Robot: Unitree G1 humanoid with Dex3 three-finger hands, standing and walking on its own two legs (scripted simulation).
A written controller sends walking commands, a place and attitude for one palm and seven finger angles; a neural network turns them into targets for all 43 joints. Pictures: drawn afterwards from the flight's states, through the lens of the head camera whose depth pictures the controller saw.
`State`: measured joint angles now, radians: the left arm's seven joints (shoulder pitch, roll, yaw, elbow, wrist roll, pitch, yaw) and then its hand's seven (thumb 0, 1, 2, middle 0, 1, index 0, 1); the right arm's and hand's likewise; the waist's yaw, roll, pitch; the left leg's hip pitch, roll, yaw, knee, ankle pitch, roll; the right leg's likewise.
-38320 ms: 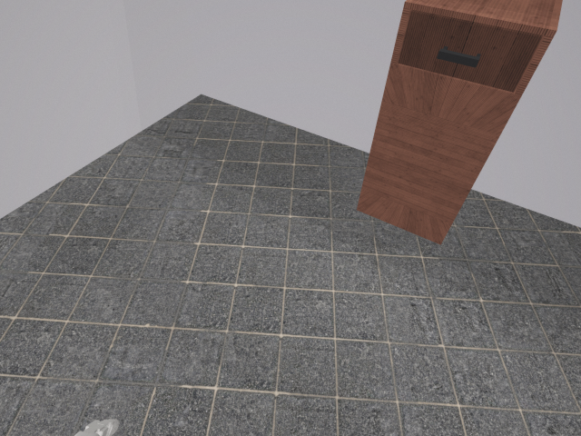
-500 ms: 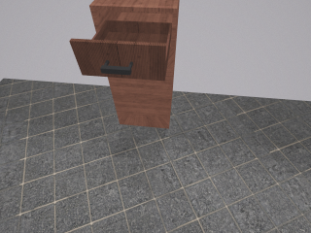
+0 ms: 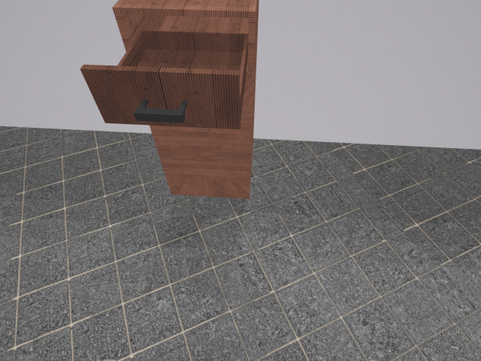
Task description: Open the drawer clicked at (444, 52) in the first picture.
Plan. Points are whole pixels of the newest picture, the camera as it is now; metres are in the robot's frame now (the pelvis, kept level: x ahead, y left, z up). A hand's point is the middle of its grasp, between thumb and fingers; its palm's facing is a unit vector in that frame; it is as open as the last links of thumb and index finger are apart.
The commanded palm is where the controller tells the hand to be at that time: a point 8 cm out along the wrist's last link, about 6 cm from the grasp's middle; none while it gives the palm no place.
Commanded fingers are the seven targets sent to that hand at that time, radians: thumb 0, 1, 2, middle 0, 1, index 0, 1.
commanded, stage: look to check the result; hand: left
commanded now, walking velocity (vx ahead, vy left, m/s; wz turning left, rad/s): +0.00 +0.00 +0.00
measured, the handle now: (162, 109) +0.65 +0.22 +0.04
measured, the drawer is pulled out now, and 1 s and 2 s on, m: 0.30 0.30 0.30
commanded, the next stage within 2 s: stand and wait in 0.50 s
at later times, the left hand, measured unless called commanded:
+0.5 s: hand out of the picture +0.10 +0.23 -0.15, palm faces -0.02 -0.94 -0.34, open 7.4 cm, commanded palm none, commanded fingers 0.00 0.90 0.90 -0.20 -0.30 -0.20 -0.30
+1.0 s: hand out of the picture +0.13 +0.22 -0.15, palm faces -0.04 -0.94 -0.34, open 7.4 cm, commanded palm none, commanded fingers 0.00 0.90 0.90 -0.20 -0.30 -0.20 -0.30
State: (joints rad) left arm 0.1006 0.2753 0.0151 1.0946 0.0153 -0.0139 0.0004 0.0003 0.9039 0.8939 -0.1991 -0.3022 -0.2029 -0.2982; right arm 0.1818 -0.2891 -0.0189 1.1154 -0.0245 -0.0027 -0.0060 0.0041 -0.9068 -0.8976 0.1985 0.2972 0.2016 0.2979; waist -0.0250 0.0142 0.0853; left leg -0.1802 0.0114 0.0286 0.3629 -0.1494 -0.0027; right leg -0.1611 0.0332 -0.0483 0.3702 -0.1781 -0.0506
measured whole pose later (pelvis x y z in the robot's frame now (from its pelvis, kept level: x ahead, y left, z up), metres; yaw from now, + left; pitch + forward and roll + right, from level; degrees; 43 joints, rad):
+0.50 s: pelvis +0.03 -0.01 +0.00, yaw +0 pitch -2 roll +0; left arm 0.11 0.29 0.02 1.12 0.02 -0.02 0.01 0.00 0.90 0.89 -0.20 -0.30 -0.20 -0.30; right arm 0.09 -0.30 -0.01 1.11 -0.02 0.00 -0.01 0.00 -0.91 -0.90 0.20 0.30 0.20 0.30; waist 0.00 0.03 0.08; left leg -0.12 0.02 0.03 0.31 -0.17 -0.02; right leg -0.10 0.04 -0.05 0.32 -0.20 -0.06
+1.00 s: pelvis +0.04 -0.02 +0.00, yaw -1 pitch -2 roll +0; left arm 0.10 0.31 0.02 1.11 0.01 -0.02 0.01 0.00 0.90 0.89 -0.20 -0.30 -0.20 -0.30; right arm 0.12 -0.31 -0.02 1.12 -0.02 0.01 -0.01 0.00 -0.91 -0.90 0.20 0.30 0.20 0.30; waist -0.02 0.01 0.08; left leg -0.09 0.04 0.04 0.31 -0.19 -0.03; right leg -0.06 0.07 -0.04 0.29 -0.20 -0.07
